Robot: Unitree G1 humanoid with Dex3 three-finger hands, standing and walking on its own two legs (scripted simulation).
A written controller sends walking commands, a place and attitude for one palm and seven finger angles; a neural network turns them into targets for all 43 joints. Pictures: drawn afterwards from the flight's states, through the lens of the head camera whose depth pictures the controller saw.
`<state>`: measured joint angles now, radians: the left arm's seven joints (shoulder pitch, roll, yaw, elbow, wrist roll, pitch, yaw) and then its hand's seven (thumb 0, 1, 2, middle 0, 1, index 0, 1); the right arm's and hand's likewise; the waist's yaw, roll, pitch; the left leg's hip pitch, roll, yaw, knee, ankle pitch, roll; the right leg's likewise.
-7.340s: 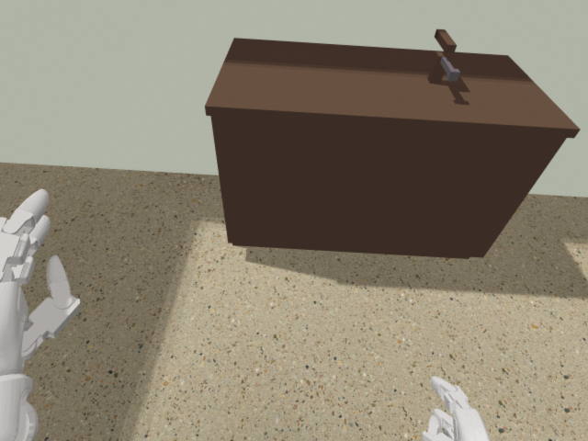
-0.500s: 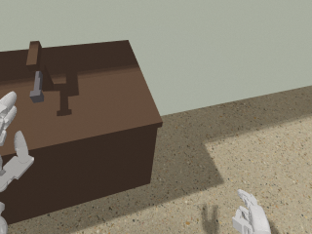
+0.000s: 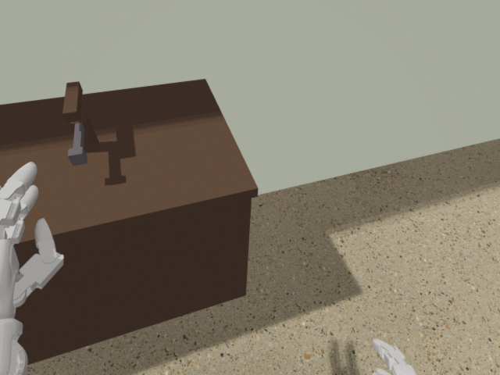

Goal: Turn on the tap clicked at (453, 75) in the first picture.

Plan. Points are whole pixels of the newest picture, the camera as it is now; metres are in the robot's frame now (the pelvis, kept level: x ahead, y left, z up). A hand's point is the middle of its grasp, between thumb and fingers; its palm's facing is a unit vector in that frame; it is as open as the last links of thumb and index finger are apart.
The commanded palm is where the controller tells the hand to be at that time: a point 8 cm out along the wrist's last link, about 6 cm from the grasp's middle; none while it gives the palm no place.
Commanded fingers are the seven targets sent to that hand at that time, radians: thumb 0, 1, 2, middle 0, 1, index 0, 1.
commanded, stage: come to a stop and stand still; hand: left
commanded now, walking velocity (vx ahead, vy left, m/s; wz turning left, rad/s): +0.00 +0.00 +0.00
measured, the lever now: (77, 156) +0.52 +0.40 +0.04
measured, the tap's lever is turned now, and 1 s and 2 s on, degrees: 0 0 0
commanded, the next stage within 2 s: look again from close up in 0.18 s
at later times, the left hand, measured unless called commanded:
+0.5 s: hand (53, 223) +0.25 +0.27 +0.17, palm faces +0.39 -0.86 -0.34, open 7.4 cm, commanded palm +0.18 +0.29 +0.18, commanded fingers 0.00 0.90 0.90 -0.20 -0.30 -0.20 -0.30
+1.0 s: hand (65, 203) +0.30 +0.28 +0.15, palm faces +0.37 -0.86 -0.36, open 7.4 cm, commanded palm +0.24 +0.31 +0.18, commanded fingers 0.00 0.90 0.90 -0.20 -0.30 -0.20 -0.30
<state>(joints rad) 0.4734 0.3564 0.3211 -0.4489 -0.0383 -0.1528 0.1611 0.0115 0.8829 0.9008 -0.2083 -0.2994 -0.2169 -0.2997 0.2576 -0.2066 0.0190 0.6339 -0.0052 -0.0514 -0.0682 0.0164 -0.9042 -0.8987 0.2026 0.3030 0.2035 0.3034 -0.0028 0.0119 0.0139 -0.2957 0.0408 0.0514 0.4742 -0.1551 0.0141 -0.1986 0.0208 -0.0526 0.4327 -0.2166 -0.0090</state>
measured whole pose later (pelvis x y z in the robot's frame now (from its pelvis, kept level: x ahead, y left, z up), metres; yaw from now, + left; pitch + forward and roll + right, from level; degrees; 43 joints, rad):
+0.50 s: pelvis +0.02 +0.02 +0.00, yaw -2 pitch +0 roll -1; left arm 0.35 0.37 0.37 -0.39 -0.06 -0.25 0.11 0.01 0.89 0.90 -0.20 -0.30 -0.21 -0.30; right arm 0.22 -0.20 0.01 0.59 0.01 -0.16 -0.01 0.02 -0.90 -0.90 0.20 0.30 0.20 0.30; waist 0.03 -0.02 0.04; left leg -0.28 -0.01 0.05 0.46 -0.18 0.05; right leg -0.21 0.00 -0.01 0.43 -0.22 0.01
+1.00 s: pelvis +0.08 +0.03 -0.01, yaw -1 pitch +1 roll -1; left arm 0.43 0.38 0.36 -0.43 -0.05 -0.20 0.10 0.01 0.88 0.90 -0.21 -0.30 -0.22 -0.30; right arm 0.19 -0.19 0.02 0.56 0.00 -0.09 -0.02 0.01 -0.90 -0.90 0.20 0.30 0.20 0.30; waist 0.01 -0.02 -0.01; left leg -0.27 -0.04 0.04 0.58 -0.34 0.07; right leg -0.17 -0.02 -0.02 0.51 -0.36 0.03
